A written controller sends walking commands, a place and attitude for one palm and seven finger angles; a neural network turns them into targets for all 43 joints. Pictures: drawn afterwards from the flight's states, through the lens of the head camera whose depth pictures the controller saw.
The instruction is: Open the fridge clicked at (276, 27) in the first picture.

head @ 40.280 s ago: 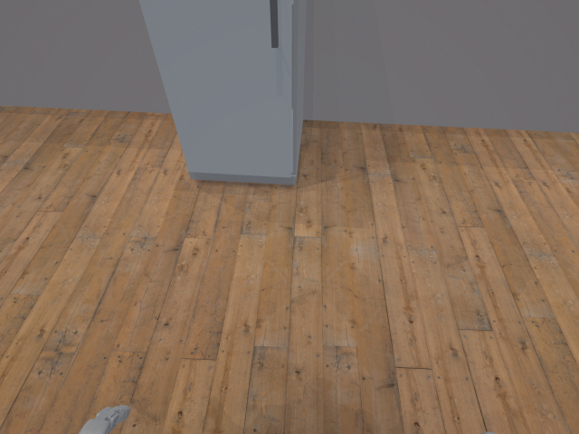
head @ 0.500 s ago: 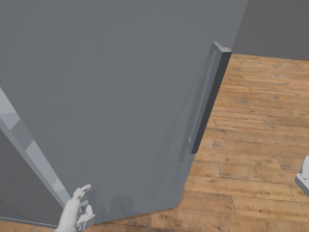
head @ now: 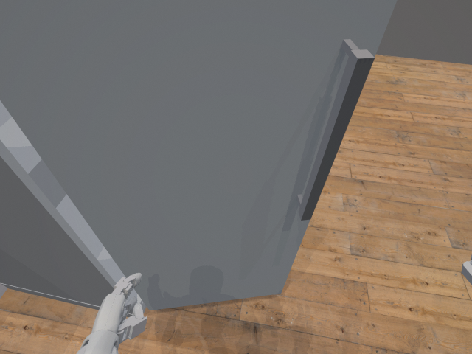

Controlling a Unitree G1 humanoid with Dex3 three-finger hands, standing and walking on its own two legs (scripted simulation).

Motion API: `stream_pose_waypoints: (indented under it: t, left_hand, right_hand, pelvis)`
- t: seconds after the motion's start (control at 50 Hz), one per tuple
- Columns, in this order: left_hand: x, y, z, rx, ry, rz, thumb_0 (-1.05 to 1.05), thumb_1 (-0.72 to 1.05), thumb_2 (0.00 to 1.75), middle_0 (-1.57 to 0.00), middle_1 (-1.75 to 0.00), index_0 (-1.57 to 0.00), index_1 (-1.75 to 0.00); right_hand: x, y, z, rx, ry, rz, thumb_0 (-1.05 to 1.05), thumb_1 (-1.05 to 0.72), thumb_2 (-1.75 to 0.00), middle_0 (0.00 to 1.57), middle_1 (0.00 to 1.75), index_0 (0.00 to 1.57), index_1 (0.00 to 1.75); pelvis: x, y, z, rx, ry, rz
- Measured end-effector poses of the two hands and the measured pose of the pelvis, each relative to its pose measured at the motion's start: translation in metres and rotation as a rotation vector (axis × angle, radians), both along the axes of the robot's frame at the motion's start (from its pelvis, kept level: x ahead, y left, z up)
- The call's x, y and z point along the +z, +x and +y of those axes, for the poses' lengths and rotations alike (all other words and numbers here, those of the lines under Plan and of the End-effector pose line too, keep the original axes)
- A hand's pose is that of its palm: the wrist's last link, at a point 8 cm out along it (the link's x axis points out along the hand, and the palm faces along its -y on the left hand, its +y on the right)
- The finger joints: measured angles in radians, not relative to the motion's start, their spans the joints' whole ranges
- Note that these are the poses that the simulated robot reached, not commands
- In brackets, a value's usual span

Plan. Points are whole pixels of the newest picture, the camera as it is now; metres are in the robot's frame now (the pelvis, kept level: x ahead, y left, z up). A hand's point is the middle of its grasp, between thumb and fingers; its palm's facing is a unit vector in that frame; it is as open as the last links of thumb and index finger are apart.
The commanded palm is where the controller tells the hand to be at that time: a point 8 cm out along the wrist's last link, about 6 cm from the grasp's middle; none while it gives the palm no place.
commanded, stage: step back with the hand held close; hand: right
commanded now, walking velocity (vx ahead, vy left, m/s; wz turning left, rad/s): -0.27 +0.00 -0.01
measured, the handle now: (321, 149) +0.42 -0.13 +0.14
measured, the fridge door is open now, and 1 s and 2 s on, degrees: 71 71 71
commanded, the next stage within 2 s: stop stepping back and stand still in 0.94 s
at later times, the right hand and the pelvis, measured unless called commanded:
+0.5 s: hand out of the picture +0.12 -0.28 +0.15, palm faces +0.45 +0.81 -0.38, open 7.4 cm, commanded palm +0.06 -0.32 +0.18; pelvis -0.08 -0.01 -0.02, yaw -1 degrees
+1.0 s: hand out of the picture +0.06 -0.28 +0.16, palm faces +0.34 +0.84 -0.41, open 7.4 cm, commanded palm -0.02 -0.32 +0.18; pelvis -0.17 -0.03 +0.00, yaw +2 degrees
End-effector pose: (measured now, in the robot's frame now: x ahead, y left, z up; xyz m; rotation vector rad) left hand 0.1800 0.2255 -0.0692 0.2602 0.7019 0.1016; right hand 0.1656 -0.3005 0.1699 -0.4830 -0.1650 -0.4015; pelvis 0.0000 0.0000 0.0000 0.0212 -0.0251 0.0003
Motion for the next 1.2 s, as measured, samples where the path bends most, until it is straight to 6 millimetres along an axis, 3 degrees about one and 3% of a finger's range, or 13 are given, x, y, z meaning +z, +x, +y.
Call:
stream_pose_waypoints:
  t: [0.1,0.32,0.54,0.66,0.76,0.86,0.92,1.0,1.08,1.2]
  left_hand:
    - [0.0,-0.018,0.002,0.05,0.019,0.031,0.02,0.9,0.9,-0.21,-0.3,-0.2,-0.3]
    - [-0.005,-0.05,-0.007,0.015,0.016,-0.009,0.02,0.9,0.9,-0.21,-0.3,-0.2,-0.3]
    - [-0.012,-0.102,-0.006,0.037,0.07,0.02,0.01,0.9,0.9,-0.21,-0.3,-0.2,-0.3]
    - [-0.004,-0.13,-0.017,0.03,0.045,0.037,0.02,0.9,0.9,-0.21,-0.3,-0.2,-0.3]
    - [-0.009,-0.138,-0.022,-0.009,0.009,0.024,0.02,0.9,0.9,-0.21,-0.3,-0.2,-0.3]
    - [-0.017,-0.152,-0.022,0.019,0.003,0.052,0.01,0.9,0.9,-0.21,-0.3,-0.2,-0.3]
    - [-0.008,-0.161,-0.023,0.047,0.028,0.04,0.02,0.9,0.9,-0.21,-0.3,-0.2,-0.3]
    - [0.01,-0.177,-0.025,0.039,0.041,-0.018,0.02,0.9,0.9,-0.21,-0.3,-0.2,-0.3]
    - [0.024,-0.206,-0.025,0.047,0.026,-0.078,0.01,0.9,0.9,-0.21,-0.3,-0.2,-0.3]
    - [0.02,-0.263,-0.017,0.069,0.018,-0.054,0.01,0.9,0.9,-0.21,-0.3,-0.2,-0.3]
  right_hand:
    - [-0.013,-0.012,-0.003,0.044,-0.016,0.078,0.02,-0.89,-0.9,0.21,0.3,0.21,0.3]
    - [0.009,-0.06,-0.013,-0.004,-0.096,-0.085,0.02,-0.89,-0.9,0.21,0.3,0.21,0.3]
    - [-0.008,-0.09,-0.019,0.026,-0.032,-0.138,0.02,-0.89,-0.9,0.21,0.3,0.21,0.3]
    - [0.017,-0.114,-0.033,0.003,-0.12,-0.183,0.02,-0.89,-0.9,0.21,0.3,0.21,0.3]
    - [0.022,-0.139,-0.025,0.007,-0.135,-0.169,0.02,-0.89,-0.9,0.2,0.3,0.21,0.3]
    - [0.009,-0.142,-0.014,0.071,-0.071,-0.121,0.01,-0.89,-0.9,0.2,0.3,0.21,0.3]
    - [0.007,-0.139,-0.017,0.106,-0.061,-0.135,0.01,-0.89,-0.9,0.21,0.3,0.21,0.3]
    - [0.008,-0.142,-0.021,0.149,-0.052,-0.132,0.02,-0.89,-0.9,0.21,0.3,0.21,0.3]
    - [0.015,-0.173,-0.015,0.193,-0.063,-0.105,0.02,-0.89,-0.9,0.21,0.3,0.21,0.3]
    - [0.023,-0.247,-0.021,0.122,-0.123,-0.053,0.02,-0.89,-0.9,0.21,0.3,0.21,0.3]
  pelvis:
    - [-0.002,-0.011,-0.006,0.007,-0.006,0.016]
    - [-0.013,-0.047,-0.005,-0.007,0.003,0.001]
    - [-0.021,-0.083,-0.018,-0.021,0.031,-0.006]
    - [-0.01,-0.099,-0.017,-0.055,0.074,0.023]
    - [-0.011,-0.118,-0.012,-0.012,0.042,0.079]
    - [-0.01,-0.138,-0.018,0.027,0.038,0.057]
    - [-0.01,-0.143,-0.022,0.032,0.017,0.058]
    - [-0.005,-0.173,-0.027,0.043,0.009,0.022]
    - [-0.001,-0.203,-0.029,0.052,0.035,0.004]
    - [0.0,-0.24,-0.023,0.009,0.032,0.007]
